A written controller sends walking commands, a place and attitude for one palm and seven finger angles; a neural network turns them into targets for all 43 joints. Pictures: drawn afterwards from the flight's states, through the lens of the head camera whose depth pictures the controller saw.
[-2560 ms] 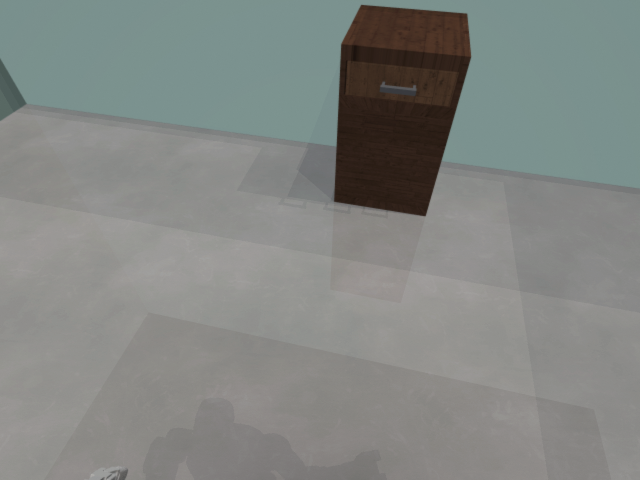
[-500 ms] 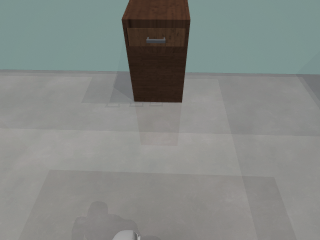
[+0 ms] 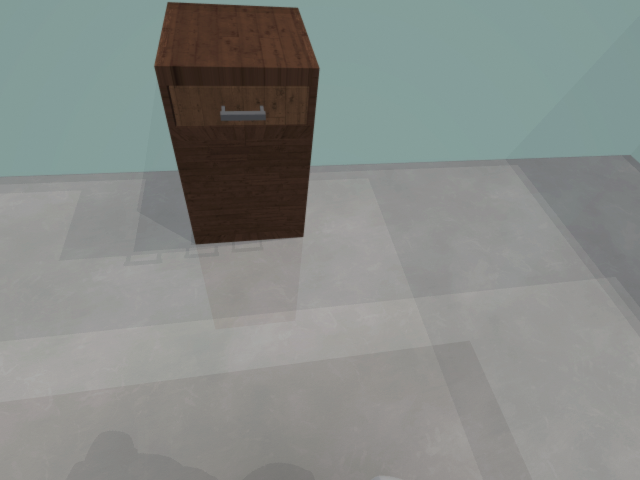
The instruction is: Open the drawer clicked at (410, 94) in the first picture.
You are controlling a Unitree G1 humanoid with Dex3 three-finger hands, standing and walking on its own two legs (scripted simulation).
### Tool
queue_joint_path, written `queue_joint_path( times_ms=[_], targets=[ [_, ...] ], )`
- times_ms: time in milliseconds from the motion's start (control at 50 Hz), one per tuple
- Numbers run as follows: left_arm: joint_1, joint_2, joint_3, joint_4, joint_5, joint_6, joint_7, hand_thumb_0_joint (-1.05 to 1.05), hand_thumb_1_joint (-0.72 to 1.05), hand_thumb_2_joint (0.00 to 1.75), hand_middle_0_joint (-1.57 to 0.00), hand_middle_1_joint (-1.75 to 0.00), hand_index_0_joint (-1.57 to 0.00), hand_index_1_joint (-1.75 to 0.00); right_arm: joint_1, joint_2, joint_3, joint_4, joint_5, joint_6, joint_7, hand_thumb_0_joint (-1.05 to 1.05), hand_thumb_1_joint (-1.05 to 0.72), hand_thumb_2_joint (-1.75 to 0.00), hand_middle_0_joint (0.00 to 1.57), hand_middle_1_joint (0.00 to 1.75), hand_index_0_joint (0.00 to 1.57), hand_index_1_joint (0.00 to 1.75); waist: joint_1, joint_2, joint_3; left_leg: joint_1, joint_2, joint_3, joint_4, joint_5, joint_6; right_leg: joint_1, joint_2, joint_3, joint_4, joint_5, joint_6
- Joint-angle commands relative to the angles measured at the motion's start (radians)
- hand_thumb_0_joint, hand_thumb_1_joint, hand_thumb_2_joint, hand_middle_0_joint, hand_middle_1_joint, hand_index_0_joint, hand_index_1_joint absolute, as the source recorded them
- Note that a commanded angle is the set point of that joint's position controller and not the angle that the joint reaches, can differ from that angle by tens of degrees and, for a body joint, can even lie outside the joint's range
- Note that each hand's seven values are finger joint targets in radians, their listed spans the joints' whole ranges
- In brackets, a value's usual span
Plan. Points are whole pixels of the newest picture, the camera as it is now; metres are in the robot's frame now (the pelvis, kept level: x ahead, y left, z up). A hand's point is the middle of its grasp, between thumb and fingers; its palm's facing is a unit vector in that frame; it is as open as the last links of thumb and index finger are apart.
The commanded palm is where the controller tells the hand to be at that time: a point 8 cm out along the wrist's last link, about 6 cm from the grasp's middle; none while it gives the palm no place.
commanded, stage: walk to a spot facing it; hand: left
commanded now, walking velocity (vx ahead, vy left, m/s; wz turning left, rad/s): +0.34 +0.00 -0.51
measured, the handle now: (243, 112) +1.05 +0.31 -0.16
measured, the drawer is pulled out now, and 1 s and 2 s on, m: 0.00 0.00 0.00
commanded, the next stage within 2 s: turn to face it in 0.48 s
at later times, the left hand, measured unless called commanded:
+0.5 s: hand (278, 335) +0.38 +0.10 -0.17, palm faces -0.31 -0.95 -0.10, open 7.4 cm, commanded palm none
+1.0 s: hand (249, 308) +0.44 +0.16 -0.19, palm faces -0.11 -0.98 -0.16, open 7.4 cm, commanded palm none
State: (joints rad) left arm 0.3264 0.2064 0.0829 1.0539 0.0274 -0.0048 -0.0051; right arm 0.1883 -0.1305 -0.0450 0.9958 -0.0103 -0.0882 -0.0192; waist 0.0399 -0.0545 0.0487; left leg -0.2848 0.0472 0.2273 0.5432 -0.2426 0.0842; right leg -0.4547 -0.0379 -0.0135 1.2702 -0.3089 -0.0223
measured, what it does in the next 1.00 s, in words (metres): walks ahead: right foot, then left foot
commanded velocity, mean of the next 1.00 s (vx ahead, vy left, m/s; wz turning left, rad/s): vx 0.15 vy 0.00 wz -0.06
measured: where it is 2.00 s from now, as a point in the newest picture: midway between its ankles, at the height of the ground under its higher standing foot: (321, 463)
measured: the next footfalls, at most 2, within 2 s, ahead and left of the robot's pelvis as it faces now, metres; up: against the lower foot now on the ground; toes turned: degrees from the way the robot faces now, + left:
right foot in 0.52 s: +0.31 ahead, -0.13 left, +0.00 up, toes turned -24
left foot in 0.92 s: +0.48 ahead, +0.05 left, +0.00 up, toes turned -5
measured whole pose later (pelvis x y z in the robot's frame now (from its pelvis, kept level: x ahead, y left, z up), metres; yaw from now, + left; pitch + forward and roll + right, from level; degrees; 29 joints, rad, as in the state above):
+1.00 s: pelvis +0.35 +0.00 -0.01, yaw -11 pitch -2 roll -2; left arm 0.23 0.19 0.06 1.00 0.01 0.02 0.03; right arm 0.18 -0.16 -0.03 0.98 -0.02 0.01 0.01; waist 0.01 -0.03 0.05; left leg -0.40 0.04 0.11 0.68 -0.25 0.07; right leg -0.28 -0.05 -0.13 0.93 -0.56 0.03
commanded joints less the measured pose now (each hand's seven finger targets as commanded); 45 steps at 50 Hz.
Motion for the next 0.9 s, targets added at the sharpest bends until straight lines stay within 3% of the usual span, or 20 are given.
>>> queue_joint_path(
  times_ms=[0,140,320,360,380,420,440,460,480,500,520,540,580,620,660,720,780,820,860,880],
  targets=[
    [0.067,-0.012,0.006,-0.054,0.014,0.016,-0.020,0.00,0.90,0.90,-0.20,-0.30,-0.20,-0.30,0.121,-0.103,-0.020,-0.005,-0.009,-0.018,-0.008,0.00,-0.90,-0.90,0.20,0.30,0.20,0.30,-0.005,0.137,0.024,0.007,0.268,-0.203,-0.392,-0.005,-0.008,-0.144,-0.079,0.041,0.006,0.143,0.025],
    [-0.124,0.006,0.009,-0.118,0.012,0.029,-0.034,0.00,0.90,0.90,-0.20,-0.30,-0.20,-0.30,0.260,-0.126,-0.014,0.044,0.001,-0.024,-0.017,0.00,-0.90,-0.90,0.20,0.30,0.20,0.30,-0.045,0.125,0.044,0.244,0.273,-0.102,-0.360,0.292,-0.051,-0.328,-0.086,0.003,-0.134,0.233,0.054],
    [-0.352,-0.013,-0.014,-0.188,0.005,0.018,-0.044,0.00,0.90,0.90,-0.20,-0.30,-0.20,-0.30,0.403,-0.120,-0.003,0.103,-0.015,-0.004,-0.020,0.00,-0.90,-0.90,0.20,0.30,0.20,0.30,-0.110,0.166,0.128,0.387,0.303,0.019,-0.317,0.508,0.000,-0.301,-0.044,-0.121,-0.436,0.154,0.011],
    [-0.360,-0.021,-0.015,-0.200,0.003,0.012,-0.043,0.00,0.90,0.90,-0.20,-0.30,-0.20,-0.30,0.397,-0.133,-0.008,0.101,-0.018,0.004,-0.021,0.00,-0.90,-0.90,0.20,0.30,0.20,0.30,-0.099,0.167,0.123,0.412,0.306,0.066,-0.275,0.657,0.007,-0.252,-0.011,-0.155,-0.508,0.104,-0.014],
    [-0.349,-0.019,-0.015,-0.198,0.004,0.007,-0.042,0.00,0.90,0.90,-0.20,-0.30,-0.20,-0.30,0.404,-0.139,-0.011,0.099,-0.018,0.006,-0.021,0.00,-0.90,-0.90,0.20,0.30,0.20,0.30,-0.093,0.169,0.102,0.426,0.301,0.085,-0.223,0.800,0.005,-0.203,0.020,-0.180,-0.536,0.074,-0.031],
    [-0.247,0.009,-0.008,-0.175,0.006,-0.005,-0.034,0.00,0.90,0.90,-0.20,-0.30,-0.20,-0.30,0.383,-0.175,-0.024,0.084,-0.014,0.010,-0.017,0.00,-0.90,-0.90,0.20,0.30,0.20,0.30,-0.048,0.203,0.007,0.464,0.308,0.120,-0.048,1.083,-0.009,-0.072,0.078,-0.216,-0.586,0.020,-0.065],
    [-0.168,0.026,-0.001,-0.154,0.009,-0.013,-0.031,0.00,0.90,0.90,-0.20,-0.30,-0.20,-0.30,0.360,-0.191,-0.028,0.069,-0.011,0.012,-0.014,0.00,-0.90,-0.90,0.20,0.30,0.20,0.30,-0.010,0.220,-0.046,0.432,0.294,0.139,0.074,1.132,-0.025,0.046,0.106,-0.234,-0.626,0.027,-0.077],
    [-0.039,0.065,0.011,-0.120,0.009,-0.025,-0.028,0.00,0.90,0.90,-0.20,-0.30,-0.20,-0.30,0.314,-0.210,-0.033,0.047,-0.003,0.014,-0.010,0.00,-0.90,-0.90,0.20,0.30,0.20,0.30,0.058,0.234,-0.115,0.339,0.285,0.147,0.263,1.035,-0.048,0.247,0.100,-0.220,-0.718,0.096,-0.090],
    [0.085,0.157,0.030,-0.085,0.010,-0.037,-0.020,0.00,0.90,0.90,-0.20,-0.30,-0.20,-0.30,0.312,-0.179,-0.030,0.020,0.014,0.016,0.003,0.00,-0.90,-0.90,0.20,0.30,0.20,0.30,0.105,0.123,-0.227,0.057,0.254,0.121,0.552,0.640,-0.084,0.597,-0.048,-0.042,-0.756,0.268,-0.153],
    [0.166,0.253,0.049,-0.076,-0.007,-0.047,-0.005,0.00,0.90,0.90,-0.20,-0.30,-0.20,-0.30,0.293,-0.102,-0.019,-0.029,0.024,0.007,0.000,0.00,-0.90,-0.90,0.20,0.30,0.20,0.30,0.096,-0.076,-0.325,-0.316,0.054,0.052,0.912,-0.334,-0.154,0.832,-0.373,0.503,-0.778,0.716,-0.314],
    [0.154,0.264,0.050,-0.082,-0.032,-0.031,0.007,0.00,0.90,0.90,-0.20,-0.30,-0.20,-0.30,0.169,-0.126,-0.024,-0.067,0.013,0.009,-0.016,0.00,-0.90,-0.90,0.20,0.30,0.20,0.30,0.101,0.044,-0.215,-0.397,0.056,-0.126,0.978,-0.336,-0.131,0.712,-0.388,0.467,-0.825,0.983,-0.344],
    [0.091,0.244,0.047,-0.099,-0.027,-0.036,0.010,0.00,0.90,0.90,-0.20,-0.30,-0.20,-0.30,0.181,-0.103,-0.026,-0.080,0.006,0.012,-0.012,0.00,-0.90,-0.90,0.20,0.30,0.20,0.30,0.054,-0.003,-0.212,-0.420,0.097,-0.196,0.983,-0.232,-0.136,0.676,-0.359,0.406,-0.831,0.858,-0.313],
    [-0.030,0.136,0.015,-0.123,-0.025,-0.047,0.020,0.00,0.90,0.90,-0.20,-0.30,-0.20,-0.30,0.181,-0.107,-0.024,-0.038,-0.009,0.042,-0.010,0.00,-0.90,-0.90,0.20,0.30,0.20,0.30,-0.025,0.046,-0.078,-0.318,0.140,-0.207,0.859,-0.127,-0.139,0.363,-0.278,0.221,-0.915,0.717,-0.213],
    [-0.092,0.094,-0.001,-0.115,-0.008,-0.060,0.029,0.00,0.90,0.90,-0.20,-0.30,-0.20,-0.30,0.265,-0.068,-0.011,0.011,-0.014,0.072,-0.008,0.00,-0.90,-0.90,0.20,0.30,0.20,0.30,-0.098,0.066,-0.055,-0.220,0.125,-0.203,0.761,-0.097,-0.139,0.199,-0.222,0.096,-0.943,0.698,-0.174],
    [-0.116,0.060,-0.016,-0.114,-0.009,-0.060,0.029,0.00,0.90,0.90,-0.20,-0.30,-0.20,-0.30,0.297,-0.042,-0.002,0.033,-0.013,0.093,-0.006,0.00,-0.90,-0.90,0.20,0.30,0.20,0.30,-0.127,0.002,-0.046,-0.155,0.117,-0.191,0.644,-0.055,-0.144,0.094,-0.177,0.011,-0.964,0.629,-0.154],
    [-0.127,0.062,-0.027,-0.097,-0.008,-0.054,0.026,0.00,0.90,0.90,-0.20,-0.30,-0.20,-0.30,0.235,-0.035,0.006,0.021,-0.005,0.096,0.004,0.00,-0.90,-0.90,0.20,0.30,0.20,0.30,-0.115,-0.063,-0.029,-0.121,0.096,-0.176,0.447,0.005,-0.144,0.100,-0.160,-0.041,-0.977,0.527,-0.130],
    [-0.080,0.078,-0.024,-0.080,-0.007,-0.040,0.027,0.00,0.90,0.90,-0.20,-0.30,-0.20,-0.30,0.101,-0.058,0.010,-0.012,-0.004,0.085,0.013,0.00,-0.90,-0.90,0.20,0.30,0.20,0.30,-0.052,-0.082,0.001,-0.123,0.066,-0.147,0.270,-0.004,-0.136,0.195,-0.193,-0.041,-0.948,0.505,-0.118],
    [-0.055,0.104,-0.013,-0.071,-0.005,-0.027,0.033,0.00,0.90,0.90,-0.20,-0.30,-0.20,-0.30,0.042,-0.074,0.005,-0.036,-0.005,0.083,0.020,0.00,-0.90,-0.90,0.20,0.30,0.20,0.30,-0.029,-0.072,0.009,-0.111,0.054,-0.137,0.186,-0.017,-0.127,0.258,-0.228,-0.046,-0.895,0.510,-0.106],
    [-0.041,0.119,-0.006,-0.074,-0.010,-0.015,0.038,0.00,0.90,0.90,-0.20,-0.30,-0.20,-0.30,0.052,-0.104,-0.002,-0.041,-0.011,0.087,0.024,0.00,-0.90,-0.90,0.20,0.30,0.20,0.30,-0.040,-0.048,-0.003,-0.015,0.038,-0.126,0.065,0.062,-0.117,0.258,-0.226,-0.078,-0.796,0.468,-0.066],
    [-0.035,0.119,-0.003,-0.081,-0.014,-0.009,0.038,0.00,0.90,0.90,-0.20,-0.30,-0.20,-0.30,0.104,-0.142,-0.012,-0.034,-0.014,0.087,0.026,0.00,-0.90,-0.90,0.20,0.30,0.20,0.30,-0.063,0.031,-0.045,0.089,0.049,-0.150,-0.004,0.214,-0.101,0.224,-0.207,-0.112,-0.677,0.394,-0.031]
  ],
)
